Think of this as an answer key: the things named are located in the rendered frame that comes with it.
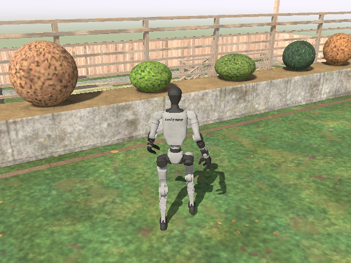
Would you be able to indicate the robot left hand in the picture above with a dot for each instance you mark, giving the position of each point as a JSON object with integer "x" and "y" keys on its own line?
{"x": 152, "y": 151}

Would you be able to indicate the robot left forearm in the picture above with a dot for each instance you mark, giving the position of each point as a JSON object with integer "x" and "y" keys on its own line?
{"x": 150, "y": 141}

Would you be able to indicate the right robot foot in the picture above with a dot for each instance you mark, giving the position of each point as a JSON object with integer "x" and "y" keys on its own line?
{"x": 191, "y": 208}

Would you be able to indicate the left robot upper arm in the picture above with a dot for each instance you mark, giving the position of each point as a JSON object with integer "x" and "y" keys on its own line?
{"x": 155, "y": 123}

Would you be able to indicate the robot foot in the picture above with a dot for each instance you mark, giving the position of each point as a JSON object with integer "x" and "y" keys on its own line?
{"x": 163, "y": 226}
{"x": 191, "y": 208}

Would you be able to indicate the robot right forearm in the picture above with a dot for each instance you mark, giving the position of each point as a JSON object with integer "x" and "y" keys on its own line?
{"x": 202, "y": 147}

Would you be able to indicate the right robot upper arm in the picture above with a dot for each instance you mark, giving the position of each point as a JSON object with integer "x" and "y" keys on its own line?
{"x": 194, "y": 125}

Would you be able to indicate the left robot foot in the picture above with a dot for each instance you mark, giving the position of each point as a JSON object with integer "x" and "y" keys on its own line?
{"x": 163, "y": 226}

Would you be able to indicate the robot right hand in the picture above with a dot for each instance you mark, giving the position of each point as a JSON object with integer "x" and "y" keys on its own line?
{"x": 208, "y": 162}

